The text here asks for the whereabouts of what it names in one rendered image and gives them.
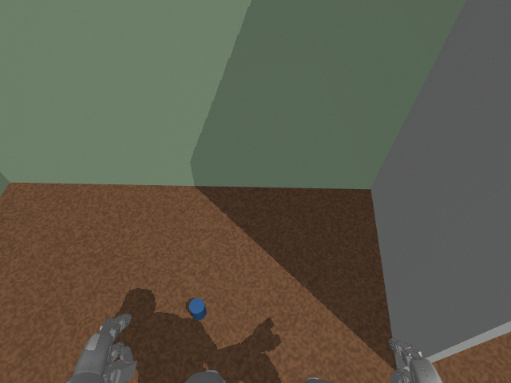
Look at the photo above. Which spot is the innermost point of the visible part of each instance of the right robot hand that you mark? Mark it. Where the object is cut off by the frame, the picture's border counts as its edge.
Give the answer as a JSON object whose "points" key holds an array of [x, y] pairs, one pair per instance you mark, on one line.
{"points": [[421, 370]]}

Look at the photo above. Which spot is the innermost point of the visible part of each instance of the left robot hand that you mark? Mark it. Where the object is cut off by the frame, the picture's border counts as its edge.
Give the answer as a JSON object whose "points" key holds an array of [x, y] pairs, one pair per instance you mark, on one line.
{"points": [[99, 353]]}

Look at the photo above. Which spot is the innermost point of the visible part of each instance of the tin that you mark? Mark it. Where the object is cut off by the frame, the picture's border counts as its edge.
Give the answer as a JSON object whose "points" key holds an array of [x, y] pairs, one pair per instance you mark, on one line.
{"points": [[197, 308]]}

